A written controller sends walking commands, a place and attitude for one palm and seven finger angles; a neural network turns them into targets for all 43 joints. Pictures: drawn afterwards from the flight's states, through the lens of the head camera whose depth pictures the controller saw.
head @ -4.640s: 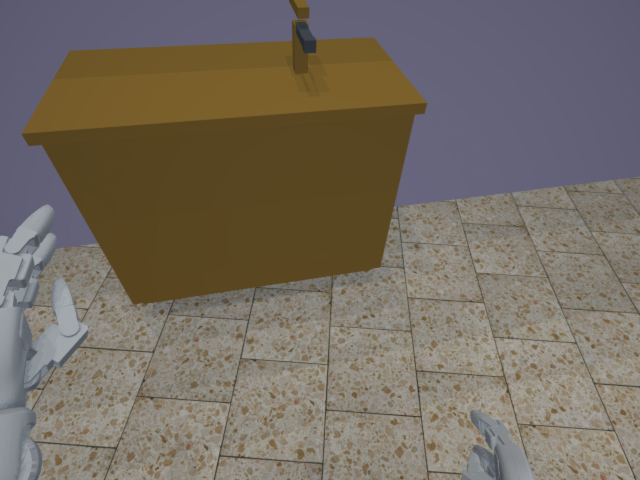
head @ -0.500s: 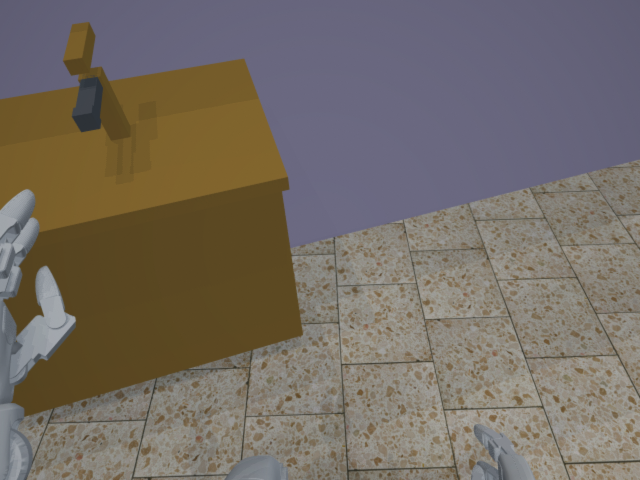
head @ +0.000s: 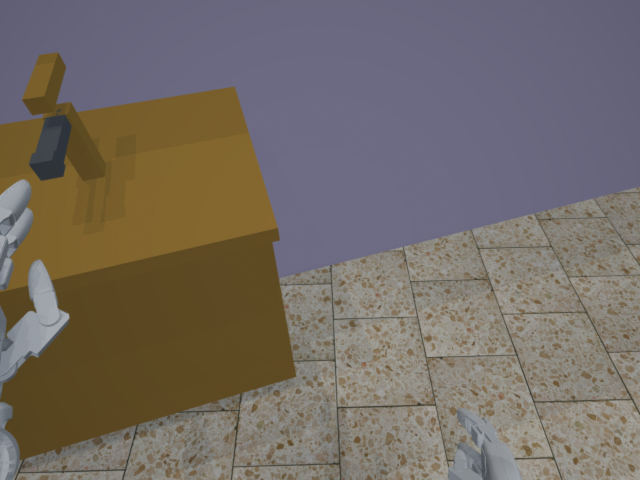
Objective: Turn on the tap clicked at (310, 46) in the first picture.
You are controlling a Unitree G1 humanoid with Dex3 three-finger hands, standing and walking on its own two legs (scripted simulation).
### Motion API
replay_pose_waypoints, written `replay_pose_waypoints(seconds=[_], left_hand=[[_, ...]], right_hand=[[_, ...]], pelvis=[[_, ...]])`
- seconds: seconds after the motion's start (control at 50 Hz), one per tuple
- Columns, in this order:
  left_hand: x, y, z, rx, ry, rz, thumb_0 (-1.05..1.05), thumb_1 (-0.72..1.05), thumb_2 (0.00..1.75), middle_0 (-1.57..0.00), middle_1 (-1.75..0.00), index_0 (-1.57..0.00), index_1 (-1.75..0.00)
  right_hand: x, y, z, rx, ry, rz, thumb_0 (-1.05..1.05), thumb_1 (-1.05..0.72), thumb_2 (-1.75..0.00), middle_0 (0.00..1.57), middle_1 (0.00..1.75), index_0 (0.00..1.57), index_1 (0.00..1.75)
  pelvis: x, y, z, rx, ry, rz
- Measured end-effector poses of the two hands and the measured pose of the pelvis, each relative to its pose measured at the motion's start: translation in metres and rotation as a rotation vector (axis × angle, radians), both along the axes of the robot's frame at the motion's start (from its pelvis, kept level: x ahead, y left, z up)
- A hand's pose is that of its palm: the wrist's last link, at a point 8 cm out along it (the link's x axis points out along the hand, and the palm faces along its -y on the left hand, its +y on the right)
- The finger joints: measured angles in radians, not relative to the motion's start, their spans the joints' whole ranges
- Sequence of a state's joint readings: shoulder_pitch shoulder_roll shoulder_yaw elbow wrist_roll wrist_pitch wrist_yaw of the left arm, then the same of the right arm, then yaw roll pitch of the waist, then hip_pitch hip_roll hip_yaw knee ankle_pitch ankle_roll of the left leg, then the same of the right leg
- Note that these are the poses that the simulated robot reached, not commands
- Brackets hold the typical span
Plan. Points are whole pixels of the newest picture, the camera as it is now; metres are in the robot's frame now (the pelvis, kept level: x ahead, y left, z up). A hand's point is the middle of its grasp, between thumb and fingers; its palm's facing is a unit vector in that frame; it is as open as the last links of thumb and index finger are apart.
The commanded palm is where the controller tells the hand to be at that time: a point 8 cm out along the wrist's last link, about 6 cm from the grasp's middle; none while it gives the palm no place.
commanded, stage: come to a stop and stand still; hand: left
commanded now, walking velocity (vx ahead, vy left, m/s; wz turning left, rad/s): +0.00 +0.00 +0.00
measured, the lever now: (47, 165) +0.46 +0.40 +0.15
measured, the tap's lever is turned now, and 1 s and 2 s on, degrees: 0 0 0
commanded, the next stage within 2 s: look again from close up in 1.36 s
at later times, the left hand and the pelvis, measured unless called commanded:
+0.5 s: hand (69, 284) +0.24 +0.24 +0.19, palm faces +0.35 -0.84 -0.41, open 7.4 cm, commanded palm +0.19 +0.28 +0.19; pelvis +0.02 +0.01 +0.02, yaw -2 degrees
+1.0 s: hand (78, 345) +0.19 +0.22 +0.18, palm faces +0.36 -0.85 -0.38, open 7.4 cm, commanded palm +0.14 +0.26 +0.19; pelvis -0.03 -0.01 +0.01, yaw -2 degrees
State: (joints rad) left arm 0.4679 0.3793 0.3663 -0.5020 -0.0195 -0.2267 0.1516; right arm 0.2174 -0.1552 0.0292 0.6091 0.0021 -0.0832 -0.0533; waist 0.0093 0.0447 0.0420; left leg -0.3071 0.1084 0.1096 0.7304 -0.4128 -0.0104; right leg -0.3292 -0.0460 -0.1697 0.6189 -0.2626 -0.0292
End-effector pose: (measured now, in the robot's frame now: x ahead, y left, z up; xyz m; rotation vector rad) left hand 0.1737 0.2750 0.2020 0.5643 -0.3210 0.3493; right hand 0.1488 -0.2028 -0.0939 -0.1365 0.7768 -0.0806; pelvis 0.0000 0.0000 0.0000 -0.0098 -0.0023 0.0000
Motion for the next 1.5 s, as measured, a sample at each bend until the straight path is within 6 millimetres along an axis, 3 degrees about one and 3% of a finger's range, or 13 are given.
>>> replay_pose_waypoints(seconds=[0.08,0.24,0.4,0.54,0.74,0.9,1.16,1.46,1.5], left_hand=[[0.015,0.001,-0.01,-0.065,0.029,0.034,0.01,0.89,0.9,-0.21,-0.31,-0.21,-0.3],[0.037,0.008,-0.009,-0.06,0.021,-0.033,0.01,0.89,0.9,-0.21,-0.31,-0.21,-0.3],[0.045,0.025,0.0,-0.064,-0.016,-0.039,0.01,0.89,0.9,-0.21,-0.31,-0.21,-0.3],[0.026,0.002,0.0,-0.063,0.03,-0.053,0.01,0.89,0.9,-0.2,-0.31,-0.21,-0.3],[-0.004,-0.016,-0.014,-0.135,0.066,-0.013,0.01,0.89,0.9,-0.21,-0.31,-0.21,-0.3],[-0.013,-0.013,-0.011,-0.125,0.032,-0.019,0.01,0.89,0.9,-0.21,-0.31,-0.21,-0.3],[-0.021,-0.012,-0.017,-0.132,0.063,-0.032,0.01,0.89,0.9,-0.21,-0.31,-0.21,-0.3],[-0.01,-0.002,-0.018,-0.149,0.065,-0.016,0.01,0.89,0.9,-0.21,-0.31,-0.21,-0.3],[0.002,0.009,-0.002,-0.057,-0.001,-0.031,0.01,0.89,0.9,-0.21,-0.31,-0.21,-0.3]], right_hand=[[0.009,-0.015,-0.005,-0.034,0.073,0.01,0.01,-0.9,-0.89,0.21,0.3,0.2,0.3],[0.035,-0.032,0.024,-0.156,0.012,-0.042,0.01,-0.91,-0.89,0.21,0.3,0.2,0.3],[0.047,-0.005,0.046,-0.116,-0.064,-0.014,0.01,-0.91,-0.9,0.2,0.3,0.19,0.29],[0.032,0.005,0.038,-0.028,-0.09,0.023,0.01,-0.9,-0.89,0.21,0.3,0.2,0.3],[-0.02,-0.038,0.016,-0.08,0.013,-0.041,0.01,-0.9,-0.89,0.21,0.3,0.2,0.3],[-0.048,-0.058,0.027,-0.138,0.02,-0.083,0.01,-0.91,-0.9,0.21,0.3,0.2,0.3],[-0.052,-0.042,0.025,-0.106,0.001,-0.07,0.01,-0.9,-0.9,0.21,0.3,0.2,0.3],[-0.026,-0.019,0.029,-0.082,-0.023,-0.029,0.01,-0.9,-0.89,0.21,0.3,0.2,0.3],[-0.023,-0.017,0.03,-0.088,-0.041,-0.01,0.01,-0.9,-0.89,0.21,0.3,0.2,0.3]], pelvis=[[0.012,-0.001,0.005,0.016,0.0,0.002],[0.03,0.014,0.006,0.002,-0.006,-0.006],[0.031,0.02,0.015,-0.009,-0.003,-0.025],[0.015,0.004,0.014,0.001,-0.003,-0.039],[-0.005,-0.01,0.009,-0.013,-0.012,-0.031],[-0.02,-0.013,0.014,0.001,-0.025,-0.037],[-0.028,-0.007,0.014,-0.008,-0.022,-0.042],[-0.019,0.002,0.015,-0.005,-0.013,-0.045],[-0.022,0.001,0.013,-0.007,-0.01,-0.023]])
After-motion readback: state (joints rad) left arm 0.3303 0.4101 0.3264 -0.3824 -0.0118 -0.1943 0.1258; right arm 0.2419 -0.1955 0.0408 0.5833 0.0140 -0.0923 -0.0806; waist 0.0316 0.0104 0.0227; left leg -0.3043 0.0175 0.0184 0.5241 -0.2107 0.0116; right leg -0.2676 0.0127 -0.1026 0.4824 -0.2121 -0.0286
